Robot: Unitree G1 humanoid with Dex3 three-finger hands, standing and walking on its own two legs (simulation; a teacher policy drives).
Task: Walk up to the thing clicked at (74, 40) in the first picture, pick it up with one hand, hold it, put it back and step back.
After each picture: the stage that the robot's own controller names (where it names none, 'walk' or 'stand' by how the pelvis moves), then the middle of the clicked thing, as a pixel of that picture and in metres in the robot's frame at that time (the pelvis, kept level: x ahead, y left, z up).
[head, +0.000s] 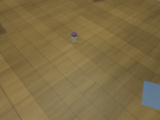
stand; (74, 37) +1.51 +0.13 -0.72
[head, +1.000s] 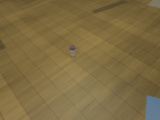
walk; (72, 50) +1.38 +0.25 -0.71
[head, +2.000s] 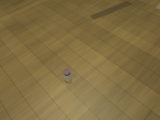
walk; (67, 75) +0.90 +0.25 -0.72
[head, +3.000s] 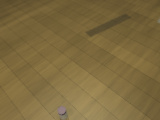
walk; (62, 113) +0.54 +0.24 -0.72
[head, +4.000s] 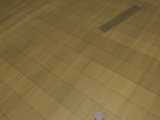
walk; (98, 118) +0.45 -0.06 -0.68
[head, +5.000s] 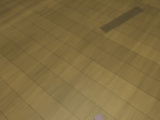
stand; out of the picture +0.42 -0.07 -0.70
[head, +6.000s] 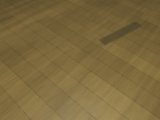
stand; out of the picture +0.40 -0.09 -0.72
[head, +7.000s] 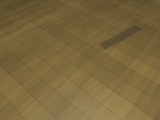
walk; out of the picture +0.37 -0.07 -0.72
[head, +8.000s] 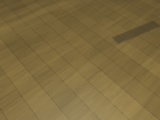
stand; out of the picture +0.33 -0.11 -0.70
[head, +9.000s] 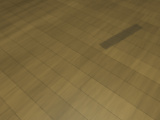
stand; out of the picture +0.33 -0.07 -0.73
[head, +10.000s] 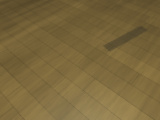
stand; out of the picture +0.33 -0.08 -0.73
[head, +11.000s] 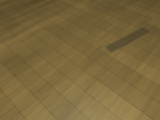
stand; out of the picture +0.32 -0.09 -0.73
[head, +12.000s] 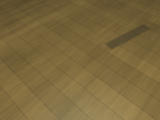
go down; out of the picture +0.33 -0.09 -0.72
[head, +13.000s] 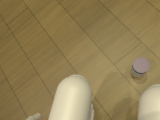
go down; (139, 67) +0.42 -0.12 -0.32
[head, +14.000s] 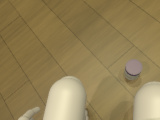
approach; (132, 70) +0.42 -0.12 -0.27
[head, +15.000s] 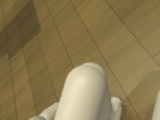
close in; out of the picture +0.42 -0.16 -0.22
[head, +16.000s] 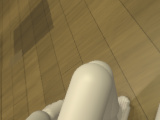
go down; out of the picture +0.42 -0.16 -0.22
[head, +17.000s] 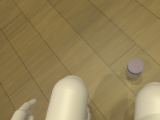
go down; (134, 68) +0.42 -0.12 -0.30
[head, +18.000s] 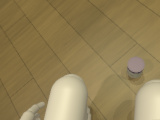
go down; (135, 68) +0.42 -0.12 -0.27
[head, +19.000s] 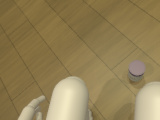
go down; (136, 71) +0.42 -0.12 -0.28
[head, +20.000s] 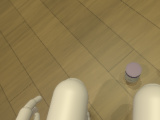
go down; (132, 72) +0.43 -0.12 -0.30
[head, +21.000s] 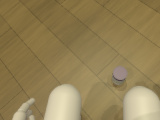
go down; (119, 76) +0.42 -0.10 -0.34
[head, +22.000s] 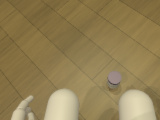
go down; (113, 80) +0.42 -0.09 -0.36
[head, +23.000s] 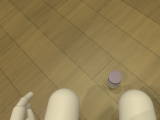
go down; (114, 79) +0.42 -0.09 -0.37
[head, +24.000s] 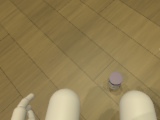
go down; (114, 80) +0.42 -0.10 -0.36
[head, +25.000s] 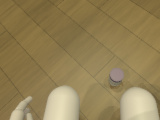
go down; (115, 77) +0.42 -0.10 -0.34
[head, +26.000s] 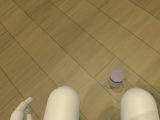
go down; (116, 78) +0.42 -0.10 -0.34
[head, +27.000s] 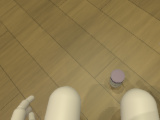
go down; (116, 78) +0.42 -0.10 -0.35
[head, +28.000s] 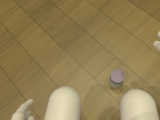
go down; (116, 79) +0.42 -0.10 -0.35
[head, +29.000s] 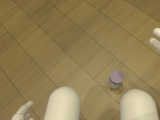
go down; (115, 79) +0.42 -0.10 -0.34
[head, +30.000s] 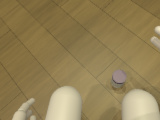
go down; (118, 79) +0.42 -0.10 -0.34
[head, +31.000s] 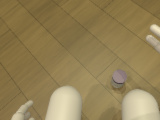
go down; (118, 79) +0.42 -0.10 -0.34
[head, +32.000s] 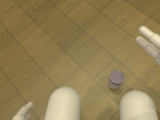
go down; (115, 80) +0.42 -0.09 -0.35
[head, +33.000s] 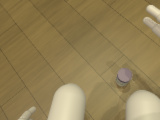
go down; (123, 77) +0.42 -0.10 -0.34
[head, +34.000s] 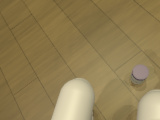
go down; (138, 74) +0.42 -0.12 -0.31
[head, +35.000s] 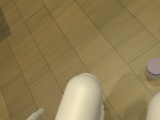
go down; (154, 68) +0.42 -0.12 -0.30
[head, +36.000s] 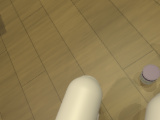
go down; (149, 75) +0.41 -0.13 -0.31
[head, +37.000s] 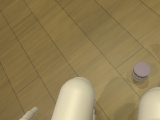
go down; (140, 72) +0.42 -0.12 -0.31
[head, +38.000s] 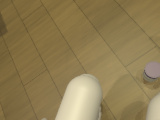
go down; (152, 72) +0.41 -0.13 -0.30
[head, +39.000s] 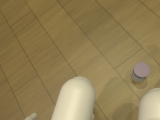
go down; (139, 72) +0.42 -0.12 -0.31
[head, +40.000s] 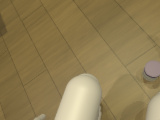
go down; (151, 71) +0.41 -0.13 -0.30
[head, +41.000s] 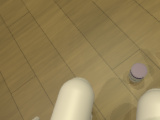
go down; (137, 73) +0.42 -0.12 -0.31
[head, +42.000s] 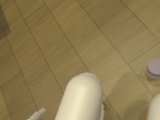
stand; (155, 69) +0.41 -0.13 -0.30
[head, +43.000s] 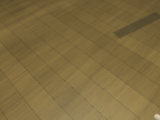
stand; out of the picture +0.35 -0.07 -0.64
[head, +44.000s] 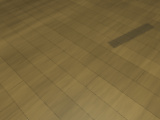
stand; out of the picture +0.34 -0.06 -0.66
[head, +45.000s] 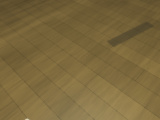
stand; out of the picture +0.34 -0.06 -0.66
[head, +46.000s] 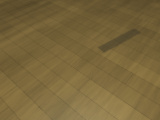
stand; out of the picture +0.37 -0.06 -0.72
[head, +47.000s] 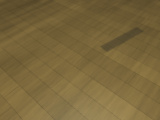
stand; out of the picture +0.35 -0.08 -0.72
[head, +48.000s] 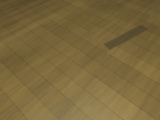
walk; out of the picture +0.34 -0.09 -0.73
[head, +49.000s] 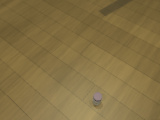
walk; (97, 98) +0.51 -0.08 -0.69
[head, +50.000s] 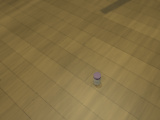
walk; (97, 78) +0.78 -0.04 -0.71
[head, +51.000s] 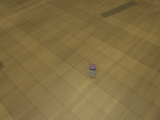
walk; (92, 70) +0.98 -0.05 -0.70
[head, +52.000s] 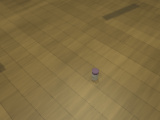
stand; (95, 74) +0.93 -0.10 -0.72
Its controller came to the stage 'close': no
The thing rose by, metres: 0.00
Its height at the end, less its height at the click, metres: +0.00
